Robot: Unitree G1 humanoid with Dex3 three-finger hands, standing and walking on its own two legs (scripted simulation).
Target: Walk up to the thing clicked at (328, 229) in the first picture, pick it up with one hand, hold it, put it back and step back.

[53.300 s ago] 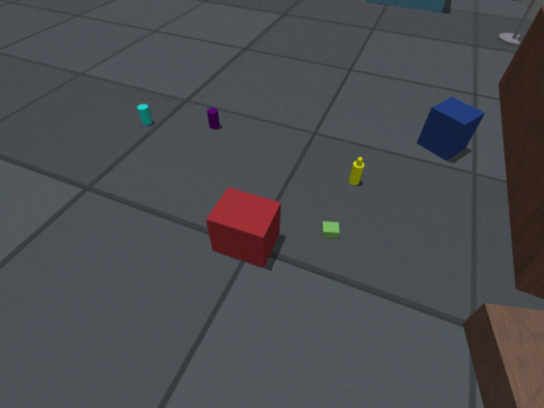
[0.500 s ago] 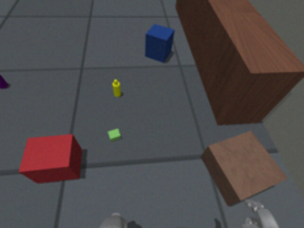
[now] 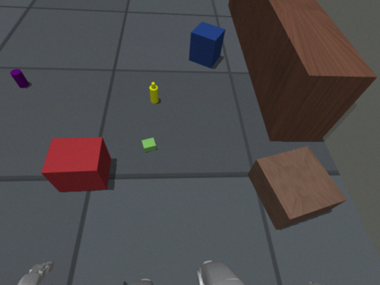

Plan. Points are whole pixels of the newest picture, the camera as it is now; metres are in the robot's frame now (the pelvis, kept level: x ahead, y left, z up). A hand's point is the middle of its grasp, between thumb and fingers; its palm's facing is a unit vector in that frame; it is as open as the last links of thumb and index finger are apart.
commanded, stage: step back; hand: left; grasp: from above
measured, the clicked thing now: (149, 144) +0.94 +0.19 -0.74
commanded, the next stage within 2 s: stand in 1.50 s
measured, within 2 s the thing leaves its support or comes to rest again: neither
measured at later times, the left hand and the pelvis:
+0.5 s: hand out of the picture -0.09 +0.25 -0.13, palm faces +0.05 -0.89 -0.45, open 7.3 cm; pelvis -0.17 -0.03 -0.01, yaw +3 degrees
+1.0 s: hand out of the picture -0.18 +0.24 -0.14, palm faces +0.07 -0.92 -0.38, open 7.3 cm; pelvis -0.20 -0.03 +0.01, yaw +2 degrees
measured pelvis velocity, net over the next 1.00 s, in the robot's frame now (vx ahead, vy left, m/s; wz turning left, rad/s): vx -0.20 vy -0.03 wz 0.04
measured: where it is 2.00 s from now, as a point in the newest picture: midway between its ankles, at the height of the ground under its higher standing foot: outside the picture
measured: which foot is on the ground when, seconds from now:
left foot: down 0.00-0.18, up 0.20-0.50, down 0.52-0.82, up 0.84-1.00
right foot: up 0.00-0.14, down 0.16-0.56, up 0.58-0.76, down 0.78-1.00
